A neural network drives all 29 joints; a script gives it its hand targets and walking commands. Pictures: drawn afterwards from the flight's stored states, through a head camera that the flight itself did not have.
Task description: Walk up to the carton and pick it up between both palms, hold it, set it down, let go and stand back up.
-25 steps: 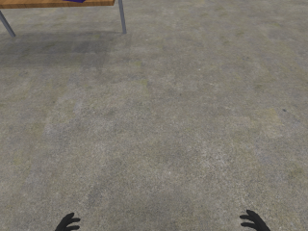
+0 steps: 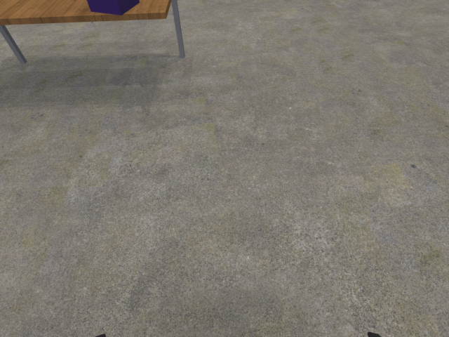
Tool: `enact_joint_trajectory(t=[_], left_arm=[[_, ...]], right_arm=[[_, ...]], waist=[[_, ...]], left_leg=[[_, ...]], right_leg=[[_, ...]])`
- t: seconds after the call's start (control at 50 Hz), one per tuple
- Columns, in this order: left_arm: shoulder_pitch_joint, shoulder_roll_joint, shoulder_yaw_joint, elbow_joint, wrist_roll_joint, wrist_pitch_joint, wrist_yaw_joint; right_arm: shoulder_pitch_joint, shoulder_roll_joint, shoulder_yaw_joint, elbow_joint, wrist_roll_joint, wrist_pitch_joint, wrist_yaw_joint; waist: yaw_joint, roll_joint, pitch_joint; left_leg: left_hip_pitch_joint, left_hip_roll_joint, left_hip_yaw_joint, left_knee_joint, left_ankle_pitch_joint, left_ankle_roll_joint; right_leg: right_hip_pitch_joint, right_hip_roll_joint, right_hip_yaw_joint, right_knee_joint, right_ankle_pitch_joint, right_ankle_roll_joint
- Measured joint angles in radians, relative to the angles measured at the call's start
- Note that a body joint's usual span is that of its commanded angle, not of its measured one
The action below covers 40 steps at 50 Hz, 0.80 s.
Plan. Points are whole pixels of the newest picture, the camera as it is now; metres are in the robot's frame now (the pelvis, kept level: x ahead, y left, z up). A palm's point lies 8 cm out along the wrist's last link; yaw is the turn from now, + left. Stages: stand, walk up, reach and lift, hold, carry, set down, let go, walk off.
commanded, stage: walk up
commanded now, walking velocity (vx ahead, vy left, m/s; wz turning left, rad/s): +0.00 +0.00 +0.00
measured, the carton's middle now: out of the picture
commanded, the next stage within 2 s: none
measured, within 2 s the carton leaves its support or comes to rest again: neither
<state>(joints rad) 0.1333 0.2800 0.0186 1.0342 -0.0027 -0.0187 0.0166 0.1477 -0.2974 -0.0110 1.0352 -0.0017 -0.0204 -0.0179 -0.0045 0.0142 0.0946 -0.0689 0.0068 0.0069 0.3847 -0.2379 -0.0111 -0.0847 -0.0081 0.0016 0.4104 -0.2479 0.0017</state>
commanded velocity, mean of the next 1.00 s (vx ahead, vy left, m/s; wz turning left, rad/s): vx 0.00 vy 0.00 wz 0.00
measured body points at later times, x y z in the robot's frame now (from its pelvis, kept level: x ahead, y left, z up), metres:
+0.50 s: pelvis +0.08 +0.10 -0.03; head +0.05 +0.11 +0.42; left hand +0.04 +0.43 -0.14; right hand +0.23 -0.20 -0.11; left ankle +0.19 +0.28 -0.74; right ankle -0.01 -0.11 -0.74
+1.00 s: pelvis +0.26 +0.18 -0.03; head +0.25 +0.16 +0.42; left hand +0.42 +0.49 -0.09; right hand +0.26 -0.14 -0.14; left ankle +0.19 +0.28 -0.74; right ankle +0.46 +0.03 -0.70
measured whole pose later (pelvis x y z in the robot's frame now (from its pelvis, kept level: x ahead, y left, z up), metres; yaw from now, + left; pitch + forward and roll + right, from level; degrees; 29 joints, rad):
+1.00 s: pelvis +0.26 +0.18 -0.03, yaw -4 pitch -7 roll +4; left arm 0.29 0.41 0.07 0.64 0.01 0.02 -0.06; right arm 0.46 -0.42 -0.09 0.70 -0.04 -0.04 0.05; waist -0.05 -0.02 0.08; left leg 0.02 0.01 0.29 0.55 -0.45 0.02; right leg -0.61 -0.11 0.04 0.83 -0.10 -0.04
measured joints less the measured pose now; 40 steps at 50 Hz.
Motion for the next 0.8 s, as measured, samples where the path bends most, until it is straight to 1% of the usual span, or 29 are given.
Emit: enact_joint_trajectory(t=[0.12,0.14,0.16,0.18,0.2,0.24,0.26,0.3,0.34,0.38,0.44,0.48,0.5,0.52,0.54,0.56,0.58,0.6,0.62,0.64,0.68,0.74,0.8], left_arm=[[0.008,0.000,-0.001,0.017,-0.001,-0.002,0.001],[0.019,0.000,0.006,0.003,0.004,-0.003,-0.004],[0.036,-0.001,0.015,-0.018,0.012,-0.010,-0.009],[0.054,-0.002,0.024,-0.041,0.022,-0.018,-0.012],[0.071,-0.003,0.030,-0.062,0.033,-0.027,-0.010],[0.113,-0.006,0.035,-0.099,0.049,-0.043,0.001],[0.138,-0.005,0.035,-0.112,0.056,-0.049,0.006],[0.187,0.005,0.035,-0.128,0.065,-0.055,0.011],[0.232,0.021,0.038,-0.140,0.070,-0.056,0.011],[0.270,0.043,0.043,-0.155,0.070,-0.055,0.007],[0.307,0.079,0.053,-0.185,0.066,-0.053,-0.001],[0.321,0.103,0.058,-0.206,0.065,-0.049,-0.007],[0.326,0.114,0.060,-0.215,0.064,-0.045,-0.009],[0.326,0.127,0.064,-0.224,0.065,-0.039,-0.011],[0.324,0.138,0.069,-0.230,0.058,-0.033,-0.014],[0.316,0.145,0.072,-0.235,0.044,-0.023,-0.018],[0.301,0.153,0.072,-0.243,0.030,-0.010,-0.019],[0.283,0.162,0.075,-0.255,0.020,-0.001,-0.020],[0.263,0.169,0.077,-0.270,0.014,0.001,-0.021],[0.243,0.173,0.078,-0.284,0.012,0.001,-0.022],[0.210,0.171,0.077,-0.313,0.011,-0.001,-0.028],[0.180,0.156,0.071,-0.353,0.016,0.007,-0.049],[0.163,0.137,0.064,-0.380,0.015,0.019,-0.066]], right_arm=[[0.011,0.002,0.002,0.021,0.001,-0.004,-0.002],[0.020,0.002,-0.007,0.011,-0.010,0.000,0.006],[0.035,0.000,-0.019,-0.008,-0.024,0.005,0.018],[0.052,-0.004,-0.030,-0.029,-0.037,0.013,0.032],[0.067,-0.011,-0.042,-0.050,-0.052,0.022,0.044],[0.088,-0.029,-0.064,-0.093,-0.064,0.033,0.066],[0.093,-0.039,-0.073,-0.115,-0.062,0.036,0.077],[0.101,-0.057,-0.091,-0.157,-0.059,0.039,0.096],[0.106,-0.072,-0.104,-0.195,-0.058,0.046,0.114],[0.110,-0.084,-0.111,-0.228,-0.054,0.054,0.130],[0.117,-0.101,-0.116,-0.272,-0.047,0.057,0.146],[0.122,-0.111,-0.116,-0.298,-0.040,0.049,0.149],[0.125,-0.117,-0.116,-0.311,-0.038,0.041,0.148],[0.121,-0.117,-0.114,-0.321,-0.036,0.030,0.145],[0.111,-0.116,-0.108,-0.331,-0.039,0.017,0.137],[0.103,-0.112,-0.100,-0.340,-0.039,0.003,0.126],[0.101,-0.101,-0.091,-0.346,-0.033,-0.007,0.113],[0.102,-0.086,-0.081,-0.348,-0.026,-0.013,0.099],[0.106,-0.070,-0.069,-0.348,-0.025,-0.015,0.086],[0.113,-0.057,-0.059,-0.345,-0.025,-0.016,0.076],[0.133,-0.040,-0.044,-0.337,-0.027,-0.017,0.066],[0.173,-0.035,-0.037,-0.330,-0.032,-0.022,0.061],[0.215,-0.045,-0.043,-0.328,-0.028,-0.028,0.059]], waist=[[-0.002,0.000,-0.008],[-0.002,0.000,-0.014],[-0.002,0.004,-0.023],[-0.003,0.009,-0.031],[0.000,0.016,-0.036],[0.011,0.035,-0.041],[0.014,0.045,-0.042],[0.013,0.061,-0.047],[0.013,0.067,-0.055],[0.015,0.067,-0.064],[0.026,0.060,-0.075],[0.033,0.049,-0.082],[0.035,0.039,-0.084],[0.039,0.014,-0.077],[0.040,-0.010,-0.066],[0.028,-0.022,-0.061],[0.015,-0.031,-0.056],[0.009,-0.047,-0.050],[0.008,-0.067,-0.042],[0.007,-0.083,-0.034],[0.004,-0.103,-0.025],[-0.006,-0.105,-0.025],[-0.020,-0.093,-0.025]], left_leg=[[0.001,0.001,-0.004,-0.018,0.015,-0.001],[-0.015,0.002,-0.003,0.008,-0.016,0.007],[-0.046,0.005,-0.002,0.071,-0.097,0.023],[-0.094,0.009,-0.001,0.172,-0.178,0.035],[-0.151,0.010,-0.008,0.290,-0.224,0.041],[-0.254,0.013,-0.036,0.476,-0.240,0.044],[-0.297,0.021,-0.048,0.534,-0.232,0.040],[-0.370,0.046,-0.066,0.594,-0.201,0.024],[-0.419,0.075,-0.073,0.590,-0.164,0.008],[-0.446,0.106,-0.070,0.534,-0.125,0.000],[-0.444,0.146,-0.054,0.415,-0.089,0.002],[-0.411,0.158,-0.020,0.343,-0.072,0.013],[-0.389,0.153,0.000,0.318,-0.039,0.009],[-0.381,0.130,0.024,0.330,0.036,0.000],[-0.387,0.111,0.050,0.379,0.043,0.000],[-0.402,0.100,0.062,0.432,0.004,0.004],[-0.409,0.092,0.067,0.464,-0.037,0.014],[-0.402,0.083,0.077,0.473,-0.065,0.026],[-0.385,0.074,0.093,0.468,-0.079,0.035],[-0.362,0.066,0.108,0.456,-0.084,0.041],[-0.311,0.053,0.135,0.422,-0.090,0.049],[-0.235,0.040,0.170,0.371,-0.107,0.063],[-0.157,0.026,0.198,0.317,-0.122,0.061]], right_leg=[[0.003,0.001,-0.004,-0.021,0.015,-0.001],[-0.005,0.001,-0.006,-0.012,0.009,-0.008],[-0.016,0.003,-0.011,0.005,-0.006,-0.020],[-0.023,0.004,-0.022,0.019,-0.020,-0.030],[-0.026,0.004,-0.033,0.027,-0.030,-0.037],[-0.020,0.005,-0.046,0.028,-0.040,-0.044],[-0.011,0.005,-0.051,0.025,-0.043,-0.043],[0.009,0.000,-0.062,0.021,-0.053,-0.037],[0.033,-0.013,-0.070,0.020,-0.071,-0.028],[0.060,-0.031,-0.079,0.020,-0.093,-0.017],[0.099,-0.065,-0.091,0.035,-0.139,0.001],[0.113,-0.098,-0.093,0.079,-0.193,0.006],[0.113,-0.121,-0.090,0.118,-0.231,0.001],[0.100,-0.157,-0.074,0.183,-0.279,-0.023],[0.060,-0.182,-0.041,0.296,-0.312,-0.045],[-0.003,-0.161,0.013,0.443,-0.338,-0.057],[-0.074,-0.119,0.063,0.595,-0.344,-0.067],[-0.147,-0.082,0.096,0.731,-0.328,-0.074],[-0.216,-0.057,0.107,0.833,-0.302,-0.079],[-0.277,-0.045,0.098,0.891,-0.277,-0.080],[-0.375,-0.041,0.056,0.896,-0.226,-0.069],[-0.479,-0.044,0.006,0.820,-0.143,-0.047],[-0.539,-0.046,0.010,0.727,-0.042,-0.031]])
